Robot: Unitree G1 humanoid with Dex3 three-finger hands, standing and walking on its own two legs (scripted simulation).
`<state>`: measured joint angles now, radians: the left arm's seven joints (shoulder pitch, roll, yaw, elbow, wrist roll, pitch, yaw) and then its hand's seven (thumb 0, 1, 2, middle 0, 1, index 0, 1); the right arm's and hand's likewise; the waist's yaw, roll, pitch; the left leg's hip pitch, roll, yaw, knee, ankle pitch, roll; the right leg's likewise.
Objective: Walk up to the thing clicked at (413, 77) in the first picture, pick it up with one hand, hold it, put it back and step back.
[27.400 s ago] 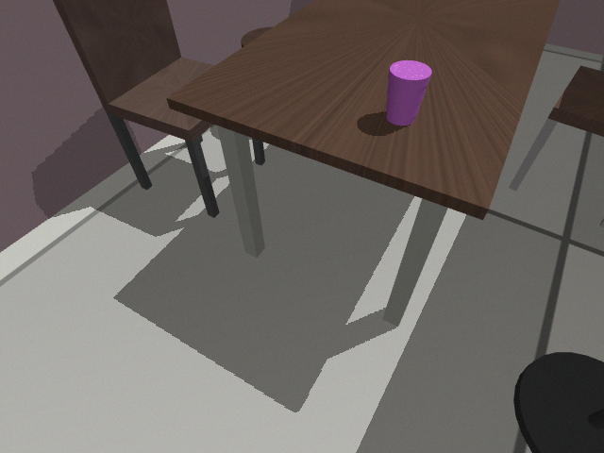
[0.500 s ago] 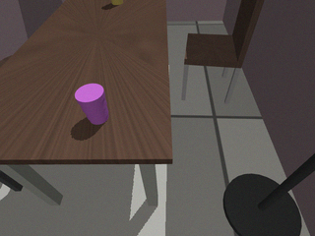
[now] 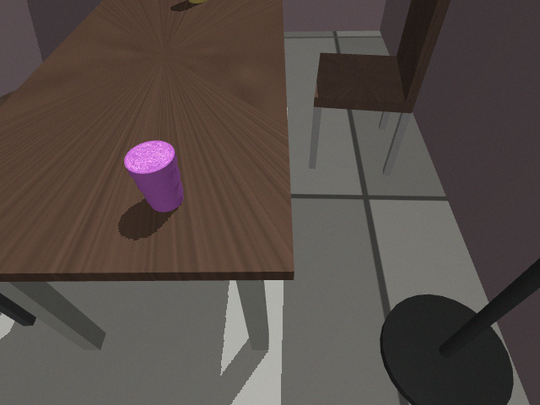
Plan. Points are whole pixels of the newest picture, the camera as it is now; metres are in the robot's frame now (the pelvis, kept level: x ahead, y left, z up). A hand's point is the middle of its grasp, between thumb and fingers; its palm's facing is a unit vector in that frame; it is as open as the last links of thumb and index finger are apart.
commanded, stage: stand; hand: left
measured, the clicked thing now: (159, 179) +0.51 +0.24 +0.02
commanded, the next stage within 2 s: none
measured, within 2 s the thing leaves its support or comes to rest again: neither
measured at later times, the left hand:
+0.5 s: hand out of the picture +0.08 +0.26 -0.16, palm faces -0.04 -0.93 -0.36, open 7.4 cm
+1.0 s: hand out of the picture +0.09 +0.25 -0.15, palm faces -0.04 -0.93 -0.35, open 7.4 cm
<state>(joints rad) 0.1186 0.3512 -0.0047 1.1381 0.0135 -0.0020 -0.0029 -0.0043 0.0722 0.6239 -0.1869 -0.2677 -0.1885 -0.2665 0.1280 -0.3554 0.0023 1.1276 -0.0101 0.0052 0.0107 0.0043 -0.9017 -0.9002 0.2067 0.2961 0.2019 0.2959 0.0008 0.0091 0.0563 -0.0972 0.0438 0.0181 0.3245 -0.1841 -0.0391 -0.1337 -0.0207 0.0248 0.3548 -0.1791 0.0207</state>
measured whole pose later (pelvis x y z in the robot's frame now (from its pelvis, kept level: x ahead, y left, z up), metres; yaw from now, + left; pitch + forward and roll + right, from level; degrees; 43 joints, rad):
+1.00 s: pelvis +0.01 +0.00 +0.00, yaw +0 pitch -2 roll +0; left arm 0.11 0.35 0.00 1.12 0.01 0.00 0.00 0.00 0.90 0.90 -0.20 -0.30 -0.21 -0.30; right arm 0.11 -0.35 0.00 1.12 -0.01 0.00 0.01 0.00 -0.90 -0.90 0.21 0.30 0.20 0.30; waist 0.00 0.01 0.05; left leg -0.08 0.05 0.03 0.32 -0.20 -0.04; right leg -0.12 -0.02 0.03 0.35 -0.19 0.02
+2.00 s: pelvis +0.01 +0.01 +0.00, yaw -1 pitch -2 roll +0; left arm 0.12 0.36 0.00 1.11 0.01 0.00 0.00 0.00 0.90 0.90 -0.20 -0.30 -0.21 -0.30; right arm 0.12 -0.35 -0.01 1.12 -0.01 0.00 0.01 0.00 -0.90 -0.90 0.21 0.30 0.20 0.30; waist 0.00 0.00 0.06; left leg -0.09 0.04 0.03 0.32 -0.20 -0.03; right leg -0.12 -0.02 0.04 0.34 -0.18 0.03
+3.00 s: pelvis -0.14 +0.02 -0.03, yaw -5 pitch -3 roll -2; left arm 0.12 0.37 0.08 0.89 0.03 0.05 0.00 0.00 0.90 0.90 -0.20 -0.30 -0.21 -0.30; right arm 0.11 -0.40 -0.05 0.87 -0.01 0.04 -0.01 0.00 -0.90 -0.90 0.21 0.30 0.21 0.30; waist -0.02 0.05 0.23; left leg -0.38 0.09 0.01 0.72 -0.29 0.00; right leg -0.24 0.06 0.05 0.64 -0.36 -0.01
